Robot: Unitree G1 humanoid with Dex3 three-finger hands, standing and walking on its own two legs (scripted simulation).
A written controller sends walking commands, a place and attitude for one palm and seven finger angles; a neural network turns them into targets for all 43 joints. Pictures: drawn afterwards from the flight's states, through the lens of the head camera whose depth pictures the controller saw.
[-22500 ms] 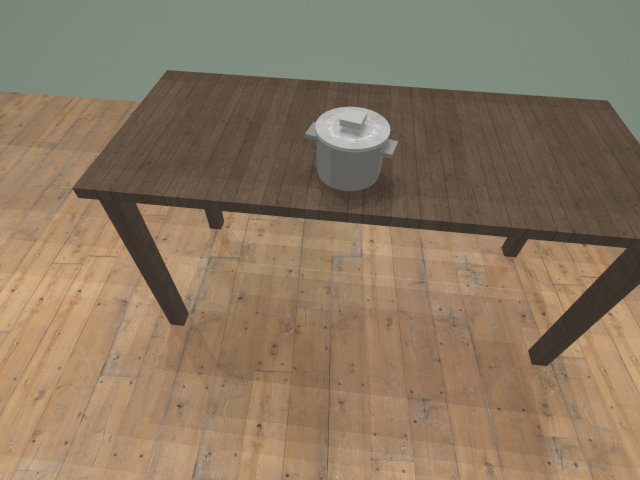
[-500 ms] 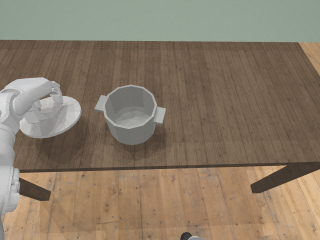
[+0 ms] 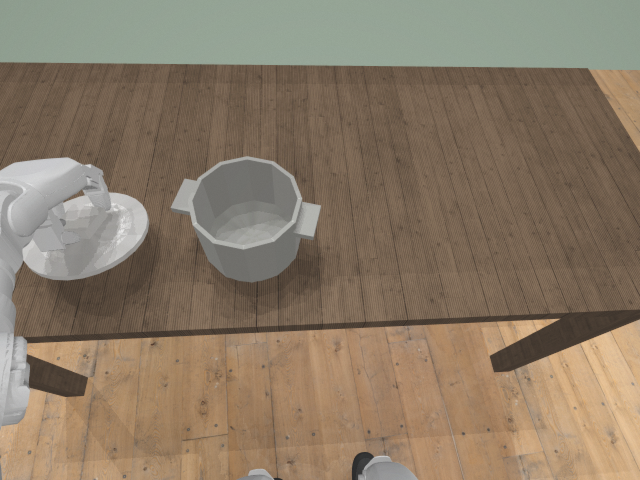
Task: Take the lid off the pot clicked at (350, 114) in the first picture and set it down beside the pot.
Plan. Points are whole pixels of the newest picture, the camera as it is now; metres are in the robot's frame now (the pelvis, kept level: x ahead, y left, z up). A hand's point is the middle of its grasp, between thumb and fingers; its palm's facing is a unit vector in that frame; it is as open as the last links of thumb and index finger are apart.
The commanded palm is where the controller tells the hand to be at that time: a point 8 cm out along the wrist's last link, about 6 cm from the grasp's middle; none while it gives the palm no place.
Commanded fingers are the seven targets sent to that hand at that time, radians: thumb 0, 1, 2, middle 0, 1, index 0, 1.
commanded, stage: lower the lid onto the table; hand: left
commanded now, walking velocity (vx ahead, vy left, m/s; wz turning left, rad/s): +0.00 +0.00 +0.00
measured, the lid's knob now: (81, 221) +0.46 +0.31 -0.01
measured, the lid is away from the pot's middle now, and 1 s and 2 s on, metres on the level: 0.23 0.23 0.23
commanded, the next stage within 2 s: open the fingers wide in 0.58 s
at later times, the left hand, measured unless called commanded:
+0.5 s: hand (72, 228) +0.44 +0.32 -0.01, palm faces -0.51 -0.06 -0.86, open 8.3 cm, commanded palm +0.49 +0.32 +0.04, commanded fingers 0.00 0.51 1.13 -0.90 -1.04 -0.80 -1.00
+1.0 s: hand (72, 238) +0.43 +0.32 -0.02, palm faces -0.49 -0.06 -0.87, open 8.3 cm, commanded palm +0.47 +0.31 +0.03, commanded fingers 0.00 0.35 0.80 -0.63 -1.03 -0.58 -1.00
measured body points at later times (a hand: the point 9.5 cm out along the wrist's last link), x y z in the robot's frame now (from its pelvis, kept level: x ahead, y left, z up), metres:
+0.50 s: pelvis -0.01 +0.01 -0.02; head +0.12 +0.02 +0.41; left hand +0.47 +0.32 +0.04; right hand -0.01 -0.28 -0.13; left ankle -0.03 +0.07 -0.72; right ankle +0.02 -0.16 -0.72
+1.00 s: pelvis -0.02 +0.01 -0.03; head +0.11 +0.03 +0.41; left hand +0.45 +0.32 +0.03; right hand -0.01 -0.27 -0.14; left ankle -0.03 +0.07 -0.72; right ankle +0.02 -0.16 -0.72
